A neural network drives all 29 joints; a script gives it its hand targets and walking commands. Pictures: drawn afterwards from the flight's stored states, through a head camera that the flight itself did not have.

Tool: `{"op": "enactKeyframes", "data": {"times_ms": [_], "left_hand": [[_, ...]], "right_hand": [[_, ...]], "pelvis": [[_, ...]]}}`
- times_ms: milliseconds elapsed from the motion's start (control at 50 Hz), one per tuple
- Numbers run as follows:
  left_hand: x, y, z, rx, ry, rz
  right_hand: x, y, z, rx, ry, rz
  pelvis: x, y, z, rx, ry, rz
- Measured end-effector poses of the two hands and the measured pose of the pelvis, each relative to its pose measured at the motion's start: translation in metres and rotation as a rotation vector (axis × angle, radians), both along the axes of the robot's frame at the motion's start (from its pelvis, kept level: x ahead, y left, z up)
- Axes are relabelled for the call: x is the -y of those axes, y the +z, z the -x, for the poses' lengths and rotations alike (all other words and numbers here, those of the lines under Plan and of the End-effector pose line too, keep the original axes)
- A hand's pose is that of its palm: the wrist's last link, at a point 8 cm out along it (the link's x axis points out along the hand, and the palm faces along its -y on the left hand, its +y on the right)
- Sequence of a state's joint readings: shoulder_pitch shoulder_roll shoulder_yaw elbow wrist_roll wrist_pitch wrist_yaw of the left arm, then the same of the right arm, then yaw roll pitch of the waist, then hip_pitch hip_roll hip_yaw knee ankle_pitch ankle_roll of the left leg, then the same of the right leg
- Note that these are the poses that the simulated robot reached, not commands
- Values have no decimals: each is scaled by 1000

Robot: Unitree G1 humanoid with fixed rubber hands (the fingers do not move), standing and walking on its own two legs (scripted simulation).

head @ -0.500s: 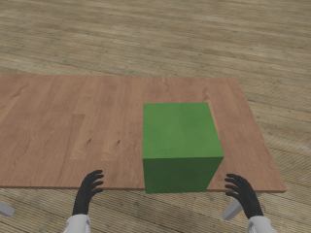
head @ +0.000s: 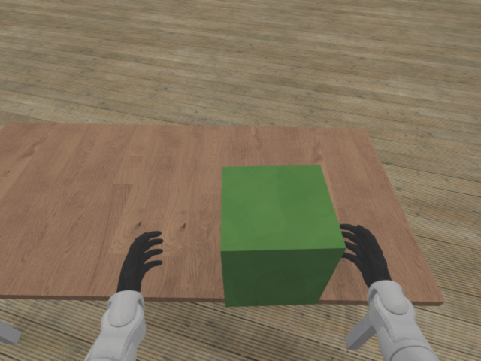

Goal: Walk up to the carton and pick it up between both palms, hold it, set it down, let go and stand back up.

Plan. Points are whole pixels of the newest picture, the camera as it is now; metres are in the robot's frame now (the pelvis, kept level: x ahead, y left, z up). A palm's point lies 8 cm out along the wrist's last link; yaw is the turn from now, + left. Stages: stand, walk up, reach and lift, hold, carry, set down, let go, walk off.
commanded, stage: reach and lift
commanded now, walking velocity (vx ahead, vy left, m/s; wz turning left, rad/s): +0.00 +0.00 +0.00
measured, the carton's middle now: (271, 238) +0.39 -0.07 -0.08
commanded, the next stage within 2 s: none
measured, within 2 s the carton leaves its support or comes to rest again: neither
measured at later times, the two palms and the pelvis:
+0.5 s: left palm (143, 218) +0.35 +0.17 +0.06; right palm (366, 216) +0.35 -0.23 +0.05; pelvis -0.02 +0.00 +0.00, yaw +0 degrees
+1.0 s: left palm (144, 208) +0.39 +0.18 +0.04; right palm (362, 197) +0.40 -0.24 +0.05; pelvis +0.00 +0.00 +0.00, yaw +0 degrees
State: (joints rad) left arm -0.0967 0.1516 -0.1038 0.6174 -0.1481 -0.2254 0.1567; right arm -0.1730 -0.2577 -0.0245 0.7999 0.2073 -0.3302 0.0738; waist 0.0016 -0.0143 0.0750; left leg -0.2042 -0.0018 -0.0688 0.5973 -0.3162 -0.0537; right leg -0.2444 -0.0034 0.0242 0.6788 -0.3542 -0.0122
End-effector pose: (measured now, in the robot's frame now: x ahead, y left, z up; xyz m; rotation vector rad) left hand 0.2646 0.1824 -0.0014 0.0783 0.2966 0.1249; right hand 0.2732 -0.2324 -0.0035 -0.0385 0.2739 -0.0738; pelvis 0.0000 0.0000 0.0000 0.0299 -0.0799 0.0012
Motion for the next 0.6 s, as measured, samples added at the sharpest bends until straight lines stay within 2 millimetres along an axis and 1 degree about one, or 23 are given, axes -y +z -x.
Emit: {"op": "enactKeyframes", "data": {"times_ms": [140,240,280,320,380,440,600], "left_hand": [[3,17,-18,15,13,17],[5,33,-32,34,8,15],[6,37,-39,28,5,12],[8,41,-47,19,7,4],[11,49,-60,25,2,-7],[13,52,-74,6,-6,-18],[14,69,-106,35,-27,-30]], "right_hand": [[-3,20,-18,34,6,2],[-5,36,-33,50,18,3],[-5,39,-39,38,15,4],[-5,40,-45,14,14,4],[-5,46,-55,12,19,1],[-5,49,-66,-5,17,-2],[-3,67,-97,30,-3,-27]], "pelvis": [[0,0,6,8,0,0],[0,0,10,12,-1,1],[0,0,12,11,-1,1],[0,0,14,3,-1,1],[1,0,16,-25,-1,1],[2,0,17,-58,-1,1],[4,-1,12,-145,-1,1]]}}
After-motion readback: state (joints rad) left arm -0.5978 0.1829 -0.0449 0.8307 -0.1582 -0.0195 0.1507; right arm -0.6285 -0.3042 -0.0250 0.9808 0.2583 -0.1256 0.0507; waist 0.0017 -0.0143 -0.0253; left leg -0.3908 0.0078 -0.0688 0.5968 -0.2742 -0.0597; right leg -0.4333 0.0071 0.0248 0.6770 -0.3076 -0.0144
